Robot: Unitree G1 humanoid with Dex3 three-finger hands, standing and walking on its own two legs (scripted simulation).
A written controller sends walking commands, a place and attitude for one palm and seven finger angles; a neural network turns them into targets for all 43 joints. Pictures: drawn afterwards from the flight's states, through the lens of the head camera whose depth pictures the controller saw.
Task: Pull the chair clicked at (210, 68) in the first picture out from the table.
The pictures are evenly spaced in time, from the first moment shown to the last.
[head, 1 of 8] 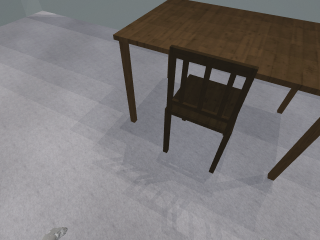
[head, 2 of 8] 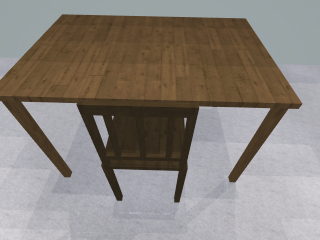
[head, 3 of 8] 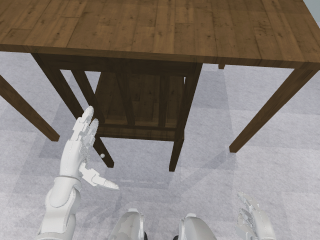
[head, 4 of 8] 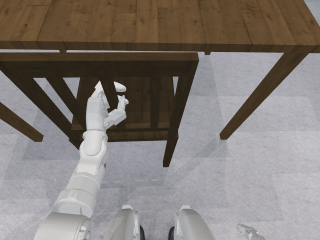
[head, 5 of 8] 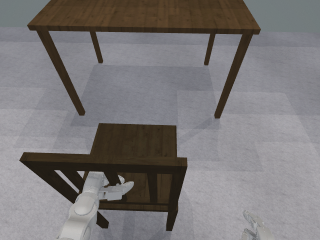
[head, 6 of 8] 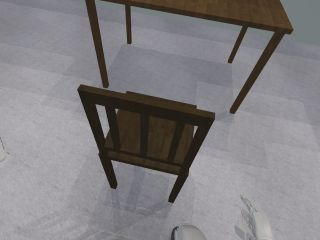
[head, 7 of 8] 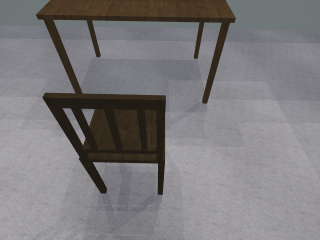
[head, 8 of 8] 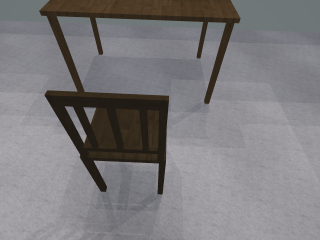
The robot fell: no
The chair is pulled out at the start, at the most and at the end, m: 0.00 0.67 0.67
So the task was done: yes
